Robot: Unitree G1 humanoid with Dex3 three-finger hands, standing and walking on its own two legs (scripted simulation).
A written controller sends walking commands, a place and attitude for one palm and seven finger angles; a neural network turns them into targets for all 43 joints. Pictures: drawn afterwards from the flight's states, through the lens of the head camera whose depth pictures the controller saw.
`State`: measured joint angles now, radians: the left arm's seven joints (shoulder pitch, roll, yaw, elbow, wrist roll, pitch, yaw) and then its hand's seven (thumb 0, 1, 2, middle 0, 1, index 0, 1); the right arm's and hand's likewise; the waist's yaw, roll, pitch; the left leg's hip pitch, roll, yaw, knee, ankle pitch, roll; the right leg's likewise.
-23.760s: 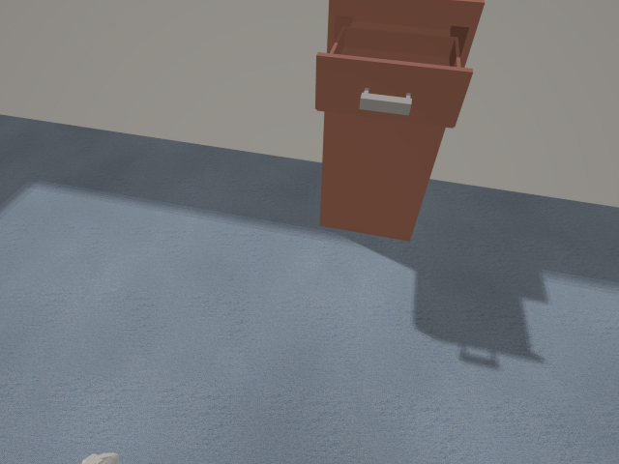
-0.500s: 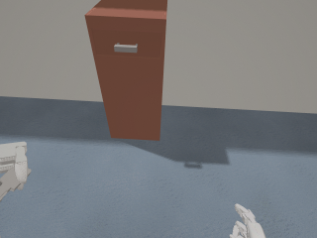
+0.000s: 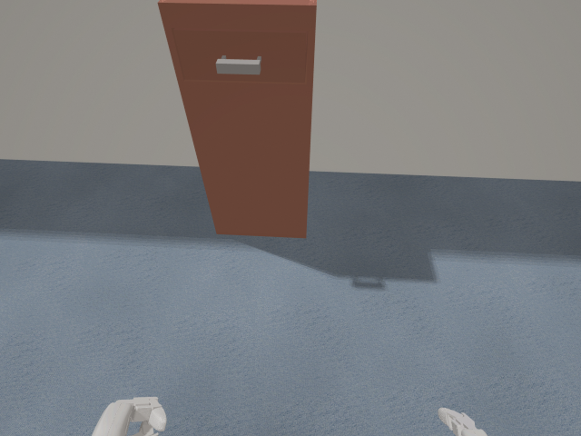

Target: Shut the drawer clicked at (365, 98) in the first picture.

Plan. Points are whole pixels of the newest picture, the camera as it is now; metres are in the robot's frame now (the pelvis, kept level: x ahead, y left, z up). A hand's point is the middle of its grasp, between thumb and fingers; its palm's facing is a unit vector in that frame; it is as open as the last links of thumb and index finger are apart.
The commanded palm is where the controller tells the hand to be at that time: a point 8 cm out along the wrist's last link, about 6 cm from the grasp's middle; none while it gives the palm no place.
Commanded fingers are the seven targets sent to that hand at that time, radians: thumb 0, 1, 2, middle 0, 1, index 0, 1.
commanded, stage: let the arm hang, fingers relaxed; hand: left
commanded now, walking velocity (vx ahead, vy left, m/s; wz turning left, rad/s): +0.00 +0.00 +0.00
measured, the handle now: (240, 62) +1.02 +0.17 +0.04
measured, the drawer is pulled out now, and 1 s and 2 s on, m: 0.00 0.00 0.00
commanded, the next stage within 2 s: look to check the result in 0.88 s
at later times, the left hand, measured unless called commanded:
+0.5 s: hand out of the picture -0.02 +0.19 -0.16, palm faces +0.01 -0.97 -0.25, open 6.6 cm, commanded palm none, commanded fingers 0.00 0.90 0.90 -0.20 -0.30 -0.20 -0.30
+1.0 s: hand out of the picture +0.04 +0.18 -0.16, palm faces +0.01 -0.97 -0.23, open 7.3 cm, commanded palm none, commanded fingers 0.00 0.90 0.90 -0.20 -0.30 -0.20 -0.30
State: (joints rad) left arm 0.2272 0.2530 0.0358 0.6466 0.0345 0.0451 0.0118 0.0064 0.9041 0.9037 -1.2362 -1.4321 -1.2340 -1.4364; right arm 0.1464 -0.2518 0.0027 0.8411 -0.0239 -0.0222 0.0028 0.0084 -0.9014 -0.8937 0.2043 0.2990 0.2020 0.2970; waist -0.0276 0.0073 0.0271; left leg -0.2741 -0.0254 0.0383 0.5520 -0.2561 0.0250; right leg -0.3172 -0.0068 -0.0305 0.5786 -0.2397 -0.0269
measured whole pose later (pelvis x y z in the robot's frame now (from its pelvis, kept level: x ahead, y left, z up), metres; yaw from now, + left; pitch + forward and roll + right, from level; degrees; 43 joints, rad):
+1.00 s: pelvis +0.02 -0.01 +0.01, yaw -1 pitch -2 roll +0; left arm 0.24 0.17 0.01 1.13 0.01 -0.01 0.03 0.00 0.91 0.90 -0.20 -0.30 -0.20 -0.30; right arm 0.29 -0.15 0.00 1.13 -0.02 0.00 -0.03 0.00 -0.90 -0.89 0.20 0.30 0.20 0.30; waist -0.01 0.02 0.04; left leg -0.16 0.00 0.04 0.40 -0.21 0.01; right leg -0.20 0.03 -0.03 0.41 -0.18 -0.04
